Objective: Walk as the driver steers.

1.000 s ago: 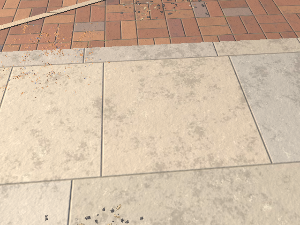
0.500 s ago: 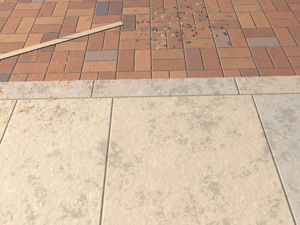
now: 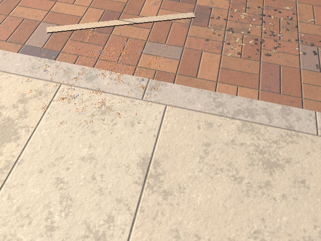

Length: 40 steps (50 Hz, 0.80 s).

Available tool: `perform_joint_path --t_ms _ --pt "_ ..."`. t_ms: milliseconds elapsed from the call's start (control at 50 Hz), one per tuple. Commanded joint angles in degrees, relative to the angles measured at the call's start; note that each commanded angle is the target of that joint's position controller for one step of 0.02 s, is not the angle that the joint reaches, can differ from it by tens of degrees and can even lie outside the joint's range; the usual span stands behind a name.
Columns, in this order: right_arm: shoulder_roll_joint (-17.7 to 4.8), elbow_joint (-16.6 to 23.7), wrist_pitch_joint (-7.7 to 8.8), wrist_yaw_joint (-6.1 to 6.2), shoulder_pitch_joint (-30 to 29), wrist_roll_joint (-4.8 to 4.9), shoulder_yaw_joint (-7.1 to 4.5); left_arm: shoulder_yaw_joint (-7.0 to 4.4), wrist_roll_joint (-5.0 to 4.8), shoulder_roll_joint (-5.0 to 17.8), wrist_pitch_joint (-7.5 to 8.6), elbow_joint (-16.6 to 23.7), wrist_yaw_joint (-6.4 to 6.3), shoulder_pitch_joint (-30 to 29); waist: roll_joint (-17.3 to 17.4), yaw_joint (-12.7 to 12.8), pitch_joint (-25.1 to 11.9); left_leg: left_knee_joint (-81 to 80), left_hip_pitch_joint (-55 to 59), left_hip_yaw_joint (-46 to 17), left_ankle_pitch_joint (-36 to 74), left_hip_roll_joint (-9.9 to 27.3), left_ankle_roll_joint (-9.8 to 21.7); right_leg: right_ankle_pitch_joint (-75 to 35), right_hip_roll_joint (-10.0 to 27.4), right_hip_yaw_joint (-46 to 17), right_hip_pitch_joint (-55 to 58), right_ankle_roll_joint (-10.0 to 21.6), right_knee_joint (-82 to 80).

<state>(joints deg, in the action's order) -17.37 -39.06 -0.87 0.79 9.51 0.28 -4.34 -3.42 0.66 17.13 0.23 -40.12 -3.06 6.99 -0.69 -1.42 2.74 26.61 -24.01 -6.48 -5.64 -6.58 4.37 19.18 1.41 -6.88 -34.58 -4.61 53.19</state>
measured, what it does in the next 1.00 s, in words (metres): steps on the spot, turning left: right foot, then left foot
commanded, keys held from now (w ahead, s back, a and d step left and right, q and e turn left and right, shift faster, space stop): q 0.34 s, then no key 0.66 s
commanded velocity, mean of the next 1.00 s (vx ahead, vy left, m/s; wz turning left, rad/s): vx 0.01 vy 0.00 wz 0.33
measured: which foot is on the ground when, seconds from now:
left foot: down 0.00-0.18, up 0.20-0.54, down 0.56-1.00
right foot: up 0.00-0.16, down 0.18-0.56, up 0.58-0.84, down 0.86-1.00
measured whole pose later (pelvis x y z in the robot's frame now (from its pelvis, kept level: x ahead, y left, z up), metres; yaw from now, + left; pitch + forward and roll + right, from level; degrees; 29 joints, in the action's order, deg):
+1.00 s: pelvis +0.03 -0.03 +0.00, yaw +19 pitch -1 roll +0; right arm -12.9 -43.9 -1.2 0.5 8.6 -0.8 -1.8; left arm -2.2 0.9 14.5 0.2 -47.2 -0.8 12.6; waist 0.9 0.5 1.3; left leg 29.5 -13.1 -1.6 -15.4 -1.5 0.4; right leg 17.1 2.2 -0.3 -12.1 -1.8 30.1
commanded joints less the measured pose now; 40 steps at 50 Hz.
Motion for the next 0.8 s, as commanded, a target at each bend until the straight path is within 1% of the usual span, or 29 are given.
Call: perform_joint_path --t_ms 20,60,100,140,160,180,200,220,240,260,280,300,340,360,400,440,480,500,520,540,560,580,600,620,640,680,720,760,800 --pt "-9.32 5.04 -0.34 1.01 -2.03 0.17 -2.58 -1.27 -0.24 4.32 0.44 2.79 0.08 2.5 8.16 0.96 -10.41 -8.12 6.14 -16.15 -6.2 12.88 7.92 -3.08 -1.42 0.78 5.09 -0.55 -4.8" --pt "-9.27 5.33 -0.78 0.98 -1.64 0.04 -2.65 -1.32 -0.43 4.44 1.12 3.15 0.48 1.74 9.28 0.28 -9.88 -7.21 6.91 -18.24 -6.61 12.93 7.69 -2.2 -2.05 0.62 6.66 -0.2 -8.94" --pt "-9.08 5.6 -1.1 0.79 -1.12 0.13 -2.63 -1.51 -0.72 4.77 1.94 3.3 0.99 1.85 10.09 -0.02 -10.04 -5.34 8.96 -20.73 -2.87 13.23 7.43 -0.89 -2.83 0.68 8.85 0.56 -13.84" --pt "-8.66 6.16 -1.53 0.78 -2.05 0.67 -2.47 -1.87 -0.97 4.87 2.62 2.67 1.57 4.38 10.32 1.84 -9.98 -2.52 9.33 -22.0 1.12 12.05 6.01 -4.6 -3.32 1.66 14.46 1.96 -23.98" --pt "-7.81 6.44 -1.77 0.89 -2.1 1.01 -2.2 -2.35 -0.83 5.8 2.85 2.1 1.74 6.24 9.51 2.96 -9.83 -0.16 7.2 -21.08 -0.21 10.06 4.11 -9.95 -1.47 1.38 19.89 3.04 -30.67" --pt "-5.04 6.78 -1.81 0.83 -0.03 0.74 -1.42 -3.29 0.18 9.69 2.66 2.47 1.49 7.13 1.83 1.81 -11.09 8.38 1.45 -16.0 -12.53 6.01 0.91 -13.09 9.17 -6.69 26.53 6.85 -33.37" --pt "-4.43 8.67 -1.27 0.58 0.58 0.97 -1.39 -4.24 2.06 14.12 1.73 2.45 1.34 5.3 -16.14 -1.08 -7.36 19.23 -10.8 -2.92 -27.88 -3.49 -2.62 -24.96 19.51 -20.28 27.16 16.02 -36.02" --pt "-9.71 8.03 -0.45 0.23 1.06 -0.18 -2.91 -3.7 2.49 10.81 1.79 3.78 1.3 4.45 -14.45 0.36 -8.29 33.72 -12.38 -2.25 -30.53 0.34 -5.35 -29.58 23.78 -23.52 25.63 20.88 -35.54" --pt "-11.41 6.51 -0.58 0.0 2.23 0.42 -3.79 -2.87 1.8 7.89 1.72 4.75 0.94 2.29 -9.42 -0.09 -8.0 39.27 -12.21 -2.3 -26.83 1.63 -6.36 -30.17 20.71 -17.19 25.18 19.25 -33.89" --pt "-10.34 4.97 -1.29 0.23 3.39 0.69 -3.84 -2.51 0.87 6.36 1.51 5.08 0.77 0.36 -6.47 -0.68 -6.87 41.8 -12.43 -1.28 -23.64 2.31 -7.55 -28.92 16.41 -11.03 25.25 16.2 -32.64" --pt "-8.97 4.71 -1.94 0.45 3.41 0.6 -3.55 -2.28 0.02 5.78 1.33 5.19 0.59 -0.12 -6.05 -0.2 -6.21 44.3 -13.97 -0.66 -20.82 2.73 -8.49 -28.86 14.57 -7.75 26.21 14.83 -32.04" --pt "-7.09 4.92 -2.4 0.31 3.04 0.84 -3.0 -2.08 -0.18 5.73 1.06 5.15 0.4 0.14 -6.2 0.23 -5.58 44.63 -14.16 0.41 -19.3 3.13 -9.22 -30.68 13.47 -4.81 26.11 14.7 -32.09" --pt "-5.16 6.58 -2.56 0.09 0.02 1.33 -2.28 -2.37 0.28 6.38 0.37 4.73 0.15 1.8 -8.09 1.92 -5.21 39.58 -14.28 3.49 -16.77 4.11 -10.09 -30.4 12.16 -1.04 27.96 15.15 -32.87" --pt "-4.36 7.44 -2.45 0.03 -1.75 1.29 -1.9 -2.56 0.38 6.76 0.06 4.34 0.06 3.1 -9.01 3.13 -5.75 36.1 -13.7 3.87 -16.93 4.64 -10.38 -30.68 12.5 -0.89 29.48 15.83 -32.77" --pt "-3.12 8.32 -2.23 -0.31 -2.8 0.8 -1.22 -2.97 0.17 7.98 -0.37 3.89 0.24 3.5 -10.13 3.69 -7.45 28.79 -8.75 4.73 -18.58 5.66 -10.19 -31.25 13.23 0.07 29.99 16.5 -32.1" --pt "-2.97 8.52 -2.08 -0.69 -2.72 0.56 -0.89 -3.36 -0.34 9.24 -0.51 3.72 0.82 2.77 -11.26 3.8 -8.2 21.89 -2.77 6.52 -19.34 5.93 -9.26 -31.96 14.09 0.7 28.41 17.0 -31.97" --pt "-3.83 8.14 -2.13 -0.93 -1.86 0.57 -1.15 -3.37 -1.1 9.56 -0.45 3.14 1.42 2.84 -11.76 3.77 -8.11 15.19 1.02 7.79 -17.95 5.46 -8.19 -30.91 14.75 0.08 28.18 17.13 -31.19" --pt "-3.78 7.62 -2.13 -1.05 -0.72 0.55 -1.23 -3.25 -1.56 9.52 -0.44 2.85 1.61 2.35 -11.42 2.99 -7.88 9.78 3.66 8.29 -14.82 5.18 -7.27 -30.01 14.5 0.2 27.73 16.63 -30.13" --pt "-3.33 6.62 -2.01 -1.2 1.33 0.46 -1.24 -2.99 -2.09 9.13 -0.47 2.57 1.7 1.56 -10.78 1.56 -7.59 1.59 8.04 9.25 -8.61 4.61 -5.88 -28.91 13.72 1.01 26.27 15.43 -28.51" --pt "-3.57 6.03 -1.9 -1.18 2.48 0.21 -1.29 -2.46 -2.45 7.77 -0.27 1.5 1.79 3.16 -9.28 0.93 -7.27 -6.44 13.69 8.8 -1.78 4.42 -4.24 -25.77 12.44 2.09 23.58 12.77 -26.89" --pt "-5.69 6.37 -1.81 -0.79 3.31 -0.09 -1.54 -1.58 -1.25 5.33 0.22 0.62 2.1 5.87 -3.66 1.75 -9.83 -7.06 22.79 1.62 8.41 9.77 -2.57 -16.8 9.71 4.78 18.22 8.02 -22.52" --pt "-10.59 7.6 -2.0 0.14 2.99 -0.81 -2.15 0.05 2.12 1.22 0.96 1.84 2.96 7.17 13.31 4.28 -11.78 -3.33 29.43 -12.34 30.42 23.37 3.07 8.05 3.92 10.46 7.92 2.22 -11.6" --pt "-7.06 6.97 -1.1 -0.39 2.65 -2.37 -1.04 -0.57 1.0 3.54 0.83 3.02 2.21 1.93 14.75 0.39 -11.37 -5.33 20.56 -15.48 25.47 27.18 11.7 17.35 2.92 6.26 7.06 0.56 -6.87" --pt "-5.54 6.66 -0.06 -0.8 1.12 -2.67 -0.53 -1.42 -0.27 6.54 0.39 2.68 1.81 0.62 11.27 0.31 -8.48 -6.86 18.13 -13.29 20.11 24.58 12.03 16.54 3.35 5.18 7.22 -0.01 -2.18" --pt "-4.77 5.78 0.65 -0.78 -0.66 -2.26 -0.27 -1.73 -0.56 6.53 -0.07 1.85 1.6 1.1 10.79 1.07 -7.42 -7.04 17.47 -10.58 16.62 21.99 9.96 14.22 3.42 4.55 6.53 -0.14 -0.76" --pt "-5.35 5.22 1.24 -0.6 -3.3 -1.13 -0.26 -2.13 -0.17 6.5 -1.09 0.12 1.04 3.29 9.9 2.06 -5.82 -6.77 15.26 -7.67 17.85 19.96 8.12 9.89 3.46 3.93 7.79 -0.92 0.29" --pt "-4.03 4.42 1.12 -0.36 -4.3 -1.12 0.17 -1.56 -0.46 4.43 -1.07 -0.92 1.22 5.13 8.88 3.0 -6.56 -6.03 13.57 -4.44 19.62 17.88 7.53 6.84 2.91 4.71 11.96 -1.18 -2.53" --pt "-3.23 3.61 0.83 -0.3 -4.15 -1.09 0.35 -0.84 -0.65 2.87 -0.88 -1.03 1.4 3.99 9.14 1.92 -6.74 -5.18 14.3 -3.91 18.44 17.17 7.55 5.39 2.55 5.62 14.33 -0.97 -8.99" --pt "-2.98 2.62 0.53 -0.28 -3.77 -0.98 0.53 -0.63 -0.81 2.86 -0.76 -1.25 1.56 3.77 8.91 1.52 -7.08 -4.67 14.85 -5.34 15.64 17.53 7.84 2.51 2.07 6.16 17.23 -0.59 -15.95"
Keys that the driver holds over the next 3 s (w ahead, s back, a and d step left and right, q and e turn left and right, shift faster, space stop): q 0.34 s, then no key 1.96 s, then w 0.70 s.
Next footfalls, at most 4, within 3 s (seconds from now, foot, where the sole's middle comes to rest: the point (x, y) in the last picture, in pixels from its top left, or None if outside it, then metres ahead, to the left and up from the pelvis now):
0.18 right None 0.12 -0.16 -0.77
0.56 left None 0.04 0.10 -0.77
0.86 right None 0.11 -0.15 -0.77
3.00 right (161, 226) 0.48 -0.01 -0.77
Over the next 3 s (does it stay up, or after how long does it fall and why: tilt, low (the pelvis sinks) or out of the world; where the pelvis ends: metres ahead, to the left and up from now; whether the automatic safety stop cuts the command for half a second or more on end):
stays up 0.28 0.03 -0.02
